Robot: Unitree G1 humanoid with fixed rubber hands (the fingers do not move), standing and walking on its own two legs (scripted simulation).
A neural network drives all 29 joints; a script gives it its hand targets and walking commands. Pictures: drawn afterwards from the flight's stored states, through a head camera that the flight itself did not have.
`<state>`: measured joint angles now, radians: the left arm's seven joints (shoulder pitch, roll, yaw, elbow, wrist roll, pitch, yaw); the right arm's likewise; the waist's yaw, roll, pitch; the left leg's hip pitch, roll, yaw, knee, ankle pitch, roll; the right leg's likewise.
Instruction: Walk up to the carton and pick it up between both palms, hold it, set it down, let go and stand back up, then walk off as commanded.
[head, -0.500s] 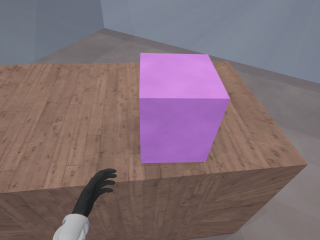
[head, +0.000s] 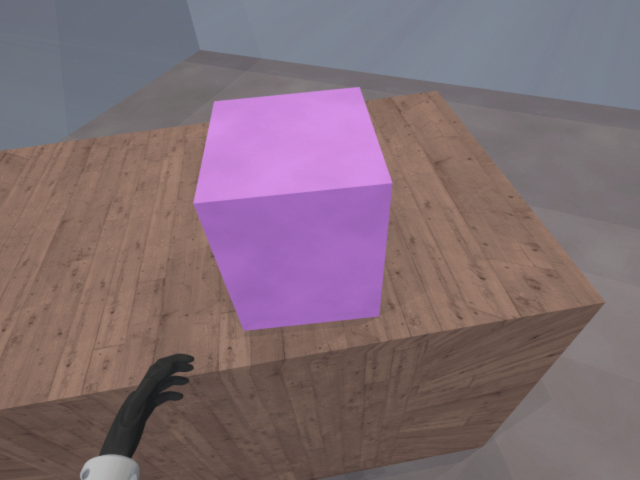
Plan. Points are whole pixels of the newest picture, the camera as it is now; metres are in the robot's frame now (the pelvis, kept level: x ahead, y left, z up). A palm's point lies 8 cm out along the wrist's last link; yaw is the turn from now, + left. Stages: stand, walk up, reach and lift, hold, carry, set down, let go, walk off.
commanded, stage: stand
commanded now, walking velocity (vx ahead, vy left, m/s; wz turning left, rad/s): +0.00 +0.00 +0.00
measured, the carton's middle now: (299, 212) +0.46 +0.06 +0.10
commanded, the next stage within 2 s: walk off in 1.58 s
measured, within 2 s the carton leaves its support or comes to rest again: neither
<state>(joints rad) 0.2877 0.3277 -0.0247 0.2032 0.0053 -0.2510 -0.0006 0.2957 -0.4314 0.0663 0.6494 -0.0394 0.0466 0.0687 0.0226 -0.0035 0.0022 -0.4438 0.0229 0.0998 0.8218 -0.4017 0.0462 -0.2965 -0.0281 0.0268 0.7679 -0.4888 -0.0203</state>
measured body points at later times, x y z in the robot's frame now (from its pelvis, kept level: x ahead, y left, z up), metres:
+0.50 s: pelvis -0.02 +0.02 +0.00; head -0.02 +0.02 +0.45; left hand +0.21 +0.24 +0.02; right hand +0.11 -0.26 -0.09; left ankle +0.01 +0.14 -0.71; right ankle -0.05 -0.10 -0.71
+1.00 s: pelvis -0.02 +0.02 +0.00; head -0.02 +0.02 +0.45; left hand +0.21 +0.24 +0.02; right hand +0.11 -0.26 -0.09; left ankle +0.01 +0.14 -0.71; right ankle -0.05 -0.10 -0.71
